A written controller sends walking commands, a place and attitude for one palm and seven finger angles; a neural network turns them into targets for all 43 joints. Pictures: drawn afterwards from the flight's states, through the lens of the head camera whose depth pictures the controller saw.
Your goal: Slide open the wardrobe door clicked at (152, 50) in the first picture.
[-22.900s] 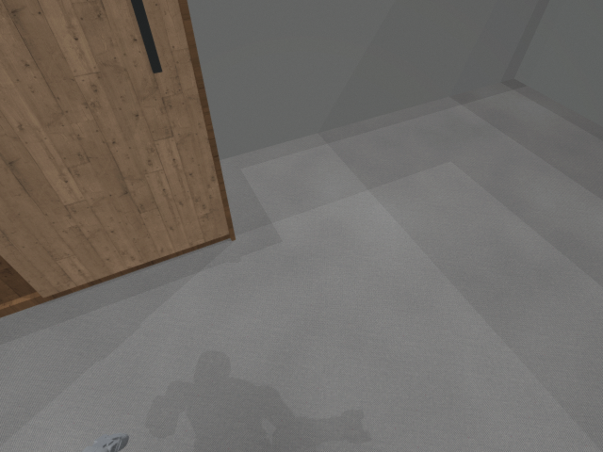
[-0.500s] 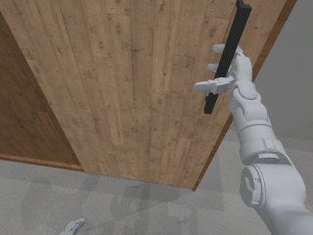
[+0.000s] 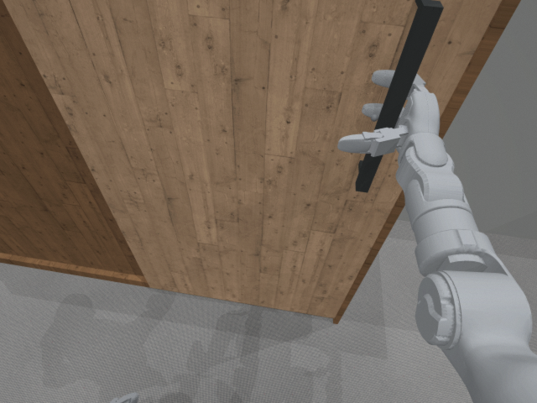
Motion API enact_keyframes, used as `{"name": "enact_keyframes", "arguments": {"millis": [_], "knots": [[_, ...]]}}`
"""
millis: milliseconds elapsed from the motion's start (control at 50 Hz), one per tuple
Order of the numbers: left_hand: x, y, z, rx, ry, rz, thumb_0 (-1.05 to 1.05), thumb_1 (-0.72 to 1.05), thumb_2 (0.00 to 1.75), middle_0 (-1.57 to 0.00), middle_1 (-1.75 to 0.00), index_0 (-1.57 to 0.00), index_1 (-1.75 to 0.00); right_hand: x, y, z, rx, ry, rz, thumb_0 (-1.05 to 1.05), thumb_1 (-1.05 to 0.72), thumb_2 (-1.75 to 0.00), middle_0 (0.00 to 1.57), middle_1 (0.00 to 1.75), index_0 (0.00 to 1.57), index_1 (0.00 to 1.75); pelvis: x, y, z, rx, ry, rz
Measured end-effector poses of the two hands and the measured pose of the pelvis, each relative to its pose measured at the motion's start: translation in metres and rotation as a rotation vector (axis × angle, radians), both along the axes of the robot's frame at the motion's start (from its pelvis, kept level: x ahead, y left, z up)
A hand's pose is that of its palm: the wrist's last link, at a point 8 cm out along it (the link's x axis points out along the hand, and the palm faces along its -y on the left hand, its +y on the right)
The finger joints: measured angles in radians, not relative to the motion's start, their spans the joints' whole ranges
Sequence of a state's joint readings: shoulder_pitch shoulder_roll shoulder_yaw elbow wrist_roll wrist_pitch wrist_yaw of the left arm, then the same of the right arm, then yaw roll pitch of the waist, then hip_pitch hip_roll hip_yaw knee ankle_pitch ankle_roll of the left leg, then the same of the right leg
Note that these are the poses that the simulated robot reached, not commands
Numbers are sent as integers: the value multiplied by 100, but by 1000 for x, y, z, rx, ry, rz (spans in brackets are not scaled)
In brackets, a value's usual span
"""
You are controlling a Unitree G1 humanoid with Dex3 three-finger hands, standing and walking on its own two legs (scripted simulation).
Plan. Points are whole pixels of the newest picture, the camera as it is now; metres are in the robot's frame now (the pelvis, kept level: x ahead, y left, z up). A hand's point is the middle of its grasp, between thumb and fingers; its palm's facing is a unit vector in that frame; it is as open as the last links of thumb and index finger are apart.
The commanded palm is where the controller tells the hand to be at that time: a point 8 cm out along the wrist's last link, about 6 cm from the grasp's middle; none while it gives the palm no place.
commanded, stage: grip the handle and tug to test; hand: right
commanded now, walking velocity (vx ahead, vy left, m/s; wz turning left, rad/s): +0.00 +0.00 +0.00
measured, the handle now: (386, 108) +0.52 -0.11 +0.19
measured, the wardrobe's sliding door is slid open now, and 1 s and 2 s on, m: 0.00 0.00 0.00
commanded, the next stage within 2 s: tug the door sideways, standing still in 1.50 s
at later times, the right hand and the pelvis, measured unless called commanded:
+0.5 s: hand (377, 120) +0.47 -0.09 +0.20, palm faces +0.03 +1.00 +0.01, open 9.8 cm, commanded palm +0.45 -0.14 +0.20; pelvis +0.00 +0.00 +0.00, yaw +0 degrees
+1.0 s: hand (374, 118) +0.48 -0.09 +0.20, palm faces +0.02 +1.00 +0.01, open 5.2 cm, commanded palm +0.45 -0.14 +0.20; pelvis +0.01 +0.00 +0.00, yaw +0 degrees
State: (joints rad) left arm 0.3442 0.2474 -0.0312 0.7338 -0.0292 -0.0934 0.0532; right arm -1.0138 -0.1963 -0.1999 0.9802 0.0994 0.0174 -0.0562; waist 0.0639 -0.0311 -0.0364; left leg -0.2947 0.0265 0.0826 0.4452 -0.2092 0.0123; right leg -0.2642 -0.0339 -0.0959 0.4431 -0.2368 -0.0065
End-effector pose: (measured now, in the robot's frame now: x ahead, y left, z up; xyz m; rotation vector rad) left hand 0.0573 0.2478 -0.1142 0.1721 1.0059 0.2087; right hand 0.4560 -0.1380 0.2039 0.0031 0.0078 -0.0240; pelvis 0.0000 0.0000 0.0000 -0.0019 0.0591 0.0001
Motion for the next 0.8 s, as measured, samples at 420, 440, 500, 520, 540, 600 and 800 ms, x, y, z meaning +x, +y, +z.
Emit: {"name": "enact_keyframes", "arguments": {"millis": [420,440,500,520,540,600,800], "knots": [[25,-3,7,2,-69,-21,1,90,90,-20,-30,-20,-30,-9,-2,3,1,-6,-3,-1,9,-47,34,126,34,126,0,-1,1,1,-13,2],[27,-3,7,2,-71,-23,1,90,90,-20,-30,-20,-30,-8,-2,2,1,-3,-2,-1,4,-49,34,126,35,127,0,-1,1,1,-13,1],[28,-4,7,3,-70,-28,1,90,90,-20,-30,-20,-30,-7,-3,1,4,11,-4,-1,-9,-55,36,128,36,129,0,-1,1,1,-12,-1],[29,-4,7,3,-68,-28,1,90,90,-20,-30,-20,-30,-6,-4,1,3,13,-4,-1,-14,-57,36,129,37,129,0,-1,1,1,-11,-2],[28,-4,7,4,-67,-28,1,90,90,-20,-30,-20,-30,-5,-4,1,0,13,-4,-1,-18,-59,37,130,37,130,1,-1,1,1,-10,-3],[26,-4,6,4,-58,-28,1,90,90,-20,-30,-20,-30,-3,-4,1,-2,9,-2,-1,-32,-65,38,131,39,132,1,-1,1,1,-7,-4],[15,-2,3,1,-19,-4,1,90,90,-20,-30,-20,-30,0,-2,-1,14,-2,7,0,-73,-82,43,137,43,138,6,-1,1,1,-2,6]]}}
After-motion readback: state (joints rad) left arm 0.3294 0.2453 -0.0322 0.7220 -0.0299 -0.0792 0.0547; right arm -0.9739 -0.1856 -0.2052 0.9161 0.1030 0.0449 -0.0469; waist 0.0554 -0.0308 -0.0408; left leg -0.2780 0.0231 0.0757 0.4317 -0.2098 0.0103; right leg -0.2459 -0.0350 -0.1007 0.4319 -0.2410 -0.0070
